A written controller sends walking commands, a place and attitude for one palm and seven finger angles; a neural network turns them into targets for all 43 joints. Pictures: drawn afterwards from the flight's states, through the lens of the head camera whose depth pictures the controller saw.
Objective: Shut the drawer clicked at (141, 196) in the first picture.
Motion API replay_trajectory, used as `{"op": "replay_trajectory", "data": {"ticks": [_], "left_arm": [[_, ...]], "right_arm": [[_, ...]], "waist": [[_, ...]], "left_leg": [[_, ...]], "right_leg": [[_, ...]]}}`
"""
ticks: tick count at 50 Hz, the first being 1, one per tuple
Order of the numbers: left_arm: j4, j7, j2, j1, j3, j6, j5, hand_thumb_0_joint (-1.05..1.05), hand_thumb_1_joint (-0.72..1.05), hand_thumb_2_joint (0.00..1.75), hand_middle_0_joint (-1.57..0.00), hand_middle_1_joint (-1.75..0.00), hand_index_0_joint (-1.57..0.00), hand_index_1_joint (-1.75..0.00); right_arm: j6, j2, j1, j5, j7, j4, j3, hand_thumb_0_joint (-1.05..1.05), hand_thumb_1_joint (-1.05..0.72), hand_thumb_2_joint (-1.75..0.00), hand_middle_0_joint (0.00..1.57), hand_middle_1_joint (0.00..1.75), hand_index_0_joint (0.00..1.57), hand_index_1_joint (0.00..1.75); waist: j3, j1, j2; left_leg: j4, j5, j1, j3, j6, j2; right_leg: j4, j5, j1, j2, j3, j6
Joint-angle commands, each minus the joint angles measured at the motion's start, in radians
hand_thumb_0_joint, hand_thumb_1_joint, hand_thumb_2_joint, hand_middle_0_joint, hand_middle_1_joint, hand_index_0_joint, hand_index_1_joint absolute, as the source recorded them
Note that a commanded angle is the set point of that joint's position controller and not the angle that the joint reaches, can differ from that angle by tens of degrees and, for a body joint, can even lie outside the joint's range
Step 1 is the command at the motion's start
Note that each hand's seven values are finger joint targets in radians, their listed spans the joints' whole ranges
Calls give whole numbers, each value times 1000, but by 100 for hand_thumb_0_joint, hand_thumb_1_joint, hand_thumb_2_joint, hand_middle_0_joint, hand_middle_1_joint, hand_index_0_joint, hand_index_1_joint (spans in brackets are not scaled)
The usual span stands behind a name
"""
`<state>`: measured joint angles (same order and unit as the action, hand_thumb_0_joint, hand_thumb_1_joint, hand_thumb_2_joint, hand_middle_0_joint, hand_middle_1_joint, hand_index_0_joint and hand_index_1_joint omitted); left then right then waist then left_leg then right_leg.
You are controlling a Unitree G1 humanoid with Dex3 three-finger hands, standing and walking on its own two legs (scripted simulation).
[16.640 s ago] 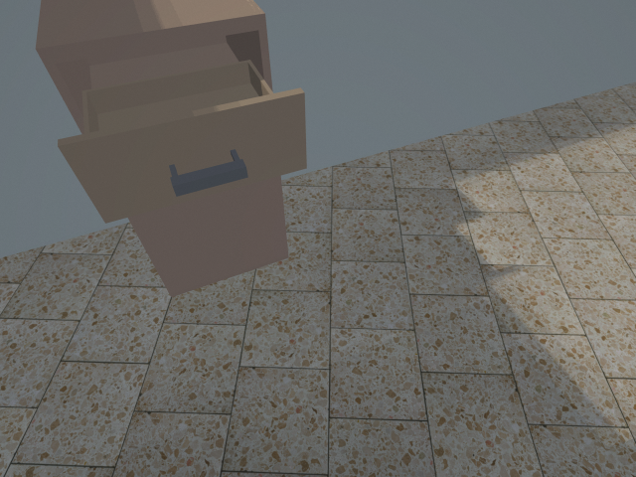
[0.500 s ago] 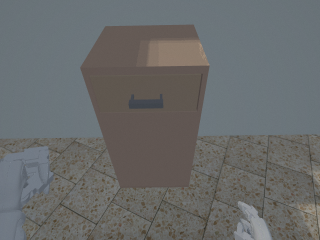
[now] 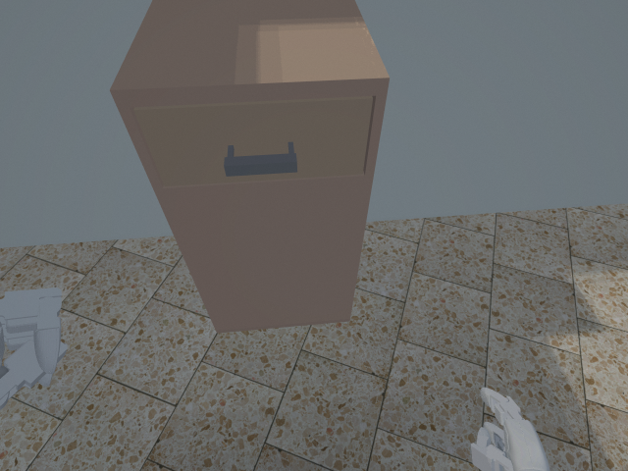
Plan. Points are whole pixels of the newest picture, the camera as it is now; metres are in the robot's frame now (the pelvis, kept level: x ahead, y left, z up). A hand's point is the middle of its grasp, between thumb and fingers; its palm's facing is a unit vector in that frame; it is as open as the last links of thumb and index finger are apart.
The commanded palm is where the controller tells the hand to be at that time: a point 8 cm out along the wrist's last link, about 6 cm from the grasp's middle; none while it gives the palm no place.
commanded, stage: step back with the hand held close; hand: left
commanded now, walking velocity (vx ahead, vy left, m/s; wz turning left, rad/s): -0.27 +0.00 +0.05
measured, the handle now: (261, 156) +0.64 +0.15 +0.02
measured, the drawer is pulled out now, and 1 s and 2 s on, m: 0.00 0.00 0.00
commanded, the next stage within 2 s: stop stepping back and stand still in 0.82 s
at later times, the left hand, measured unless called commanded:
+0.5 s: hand (0, 407) +0.14 +0.26 +0.17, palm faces +0.36 -0.80 -0.48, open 3.2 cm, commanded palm +0.08 +0.28 +0.18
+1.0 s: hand out of the picture +0.03 +0.19 +0.16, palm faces +0.30 -0.85 -0.44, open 3.2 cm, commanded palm -0.05 +0.24 +0.18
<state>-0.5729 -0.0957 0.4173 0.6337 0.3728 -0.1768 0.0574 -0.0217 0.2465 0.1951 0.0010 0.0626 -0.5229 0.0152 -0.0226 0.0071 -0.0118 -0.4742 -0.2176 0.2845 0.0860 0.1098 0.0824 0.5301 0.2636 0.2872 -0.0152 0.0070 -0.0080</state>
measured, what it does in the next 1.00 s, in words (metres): walks backwards: right foot, then left foot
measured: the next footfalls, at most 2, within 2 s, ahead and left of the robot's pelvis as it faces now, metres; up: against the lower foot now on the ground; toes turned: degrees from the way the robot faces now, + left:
right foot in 0.72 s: -0.20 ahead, -0.12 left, +0.00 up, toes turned +1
left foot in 0.96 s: -0.12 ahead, +0.07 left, +0.00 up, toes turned +1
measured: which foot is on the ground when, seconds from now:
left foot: down 0.00-0.74, up 0.76-0.94, down 0.96-1.00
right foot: down 0.00-0.28, up 0.30-0.70, down 0.72-1.00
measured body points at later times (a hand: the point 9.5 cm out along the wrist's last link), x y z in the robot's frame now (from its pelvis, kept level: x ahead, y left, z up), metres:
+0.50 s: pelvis -0.05 +0.00 +0.01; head -0.01 +0.03 +0.45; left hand +0.12 +0.30 +0.19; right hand +0.13 -0.23 -0.07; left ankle +0.02 +0.05 -0.73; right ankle -0.19 -0.13 -0.70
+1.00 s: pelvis -0.19 -0.04 +0.00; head -0.16 -0.02 +0.45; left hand +0.00 +0.24 +0.18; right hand -0.03 -0.30 -0.08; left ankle -0.16 +0.07 -0.74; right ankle -0.22 -0.12 -0.73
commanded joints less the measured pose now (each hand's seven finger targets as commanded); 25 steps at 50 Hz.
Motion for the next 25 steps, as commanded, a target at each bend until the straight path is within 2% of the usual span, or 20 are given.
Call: {"op": "replay_trajectory", "data": {"ticks": [1, 3, 5, 6, 8, 9, 11, 12, 13, 14, 15, 16, 17, 18, 19, 21, 22, 24, 25], "left_arm": [[-176, -28, 124, 3, 120, -63, -7, 0, 90, 90, -140, -160, -140, -160], [-201, -32, 142, -18, 136, -70, -10, 0, 90, 90, -140, -160, -140, -160], [-192, -37, 128, -4, 119, -79, -5, 0, 90, 90, -140, -160, -140, -160], [-206, -39, 125, -10, 107, -85, -1, 0, 90, 90, -140, -160, -140, -160], [-225, -52, 148, -19, 119, -99, 3, 0, 90, 90, -140, -160, -140, -160], [-216, -55, 137, -12, 104, -106, 3, 0, 90, 90, -140, -160, -140, -160], [-230, -62, 146, -11, 110, -121, -4, 0, 90, 90, -140, -160, -140, -160], [-238, -63, 150, -5, 118, -128, -10, 0, 90, 90, -140, -160, -140, -160], [-251, -62, 161, -15, 133, -131, -23, 0, 90, 90, -140, -160, -140, -160], [-244, -61, 159, -17, 144, -131, -36, 0, 90, 90, -140, -160, -140, -160], [-245, -59, 157, -29, 149, -129, -41, 0, 90, 90, -140, -160, -140, -160], [-248, -56, 159, -37, 151, -130, -45, 0, 90, 90, -140, -160, -140, -160], [-230, -55, 156, -26, 156, -129, -42, 0, 90, 90, -140, -160, -140, -160], [-206, -55, 152, -5, 160, -126, -37, 0, 90, 90, -140, -160, -140, -160], [-202, -50, 129, 15, 136, -128, -27, 0, 90, 90, -140, -160, -140, -160], [-208, -39, 120, 34, 112, -132, -13, 0, 90, 90, -140, -160, -140, -160], [-235, -35, 122, 23, 100, -136, -8, 0, 90, 90, -140, -160, -140, -160], [-272, -30, 128, 8, 81, -141, -3, 0, 90, 90, -140, -160, -140, -160], [-283, -28, 149, 7, 90, -141, -2, 0, 90, 90, -140, -160, -140, -160]], "right_arm": [[67, 132, -98, 2, 12, 156, 51, 0, -90, -90, 20, 30, 20, 30], [69, 135, -95, 5, 13, 160, 54, 0, -90, -90, 20, 30, 20, 30], [68, 120, -78, 7, 8, 152, 52, 0, -90, -90, 20, 30, 20, 30], [69, 118, -74, 7, 4, 149, 53, 0, -90, -90, 20, 30, 20, 30], [70, 117, -68, 2, 5, 136, 55, 0, -90, -90, 20, 30, 20, 30], [71, 112, -67, 5, 6, 133, 50, 0, -90, -90, 20, 30, 20, 30], [77, 120, -76, 2, 12, 133, 46, 0, -90, -90, 20, 30, 20, 30], [84, 127, -82, -1, 16, 137, 42, 0, -90, -90, 20, 30, 20, 30], [95, 138, -98, -3, 24, 142, 42, 0, -90, -90, 20, 30, 20, 30], [102, 135, -103, -8, 29, 146, 41, 0, -90, -90, 20, 30, 20, 30], [109, 128, -98, -15, 31, 145, 44, 0, -90, -90, 20, 30, 20, 30], [117, 125, -91, -17, 28, 143, 49, 0, -90, -90, 20, 30, 20, 30], [126, 121, -85, -20, 25, 138, 53, 0, -90, -90, 20, 30, 20, 30], [133, 119, -87, -18, 22, 133, 58, 0, -90, -90, 20, 30, 20, 30], [139, 113, -77, -21, 16, 121, 53, 0, -90, -90, 20, 30, 20, 30], [152, 116, -61, -23, 4, 90, 52, 0, -90, -90, 20, 30, 20, 30], [160, 118, -53, -26, -2, 75, 50, 0, -90, -90, 20, 30, 20, 30], [176, 114, -43, -30, -14, 47, 47, 0, -90, -90, 20, 30, 20, 30], [177, 112, -38, -30, -21, 37, 49, 0, -90, -90, 20, 30, 20, 30]], "waist": [[100, 3, -11], [104, -5, 24], [101, -16, 81], [91, -22, 75], [88, -30, 62], [76, -33, 44], [69, -32, -26], [73, -28, -92], [82, -20, -162], [84, -5, -201], [91, 0, -189], [100, 1, -152], [92, 2, -112], [86, 1, -92], [87, 0, -68], [125, 1, -77], [165, 3, -90], [262, 9, -122], [319, 8, -129]], "left_leg": [[153, -16, 247, -251, 11, -235], [117, -143, 280, -242, 4, -197], [29, -163, 199, -209, -23, -141], [-10, -163, 145, -200, -33, -124], [-45, -130, 77, -189, -49, -110], [-40, -132, 53, -198, -50, -113], [53, -147, 73, -237, -40, -147], [150, -192, 133, -287, -24, -191], [265, -274, 240, -355, -3, -250], [340, -350, 345, -417, 15, -301], [359, -345, 375, -438, 33, -328], [352, -325, 376, -441, 52, -344], [336, -292, 357, -437, 68, -347], [310, -239, 314, -418, 67, -344], [290, -150, 238, -409, 63, -332], [268, 32, 63, -389, 48, -320], [242, 197, -60, -374, 37, -313], [150, 641, -332, -322, 8, -296], [114, 793, -451, -297, -7, -295]], "right_leg": [[63, -188, -242, 24, 95, 11], [11, -206, -243, 50, 148, 1], [-106, -115, -123, 109, 207, -29], [-158, -47, -44, 133, 228, -45], [-216, 28, 36, 153, 225, -58], [-222, 54, 67, 146, 200, -58], [-186, 61, 42, 88, 132, -30], [-119, 30, -34, 34, 84, -7], [3, -30, -161, -20, 42, 14], [133, -63, -255, -55, 31, 20], [217, -38, -277, -62, 40, 21], [274, 13, -271, -67, 56, 21], [275, 67, -245, -64, 65, 21], [244, 92, -208, -63, 70, 19], [192, 126, -160, -59, 62, 17], [107, 161, -79, -62, 47, 16], [68, 171, -29, -64, 42, 16], [12, 174, 72, -60, 42, 18], [7, 169, 106, -59, 43, 24]]}}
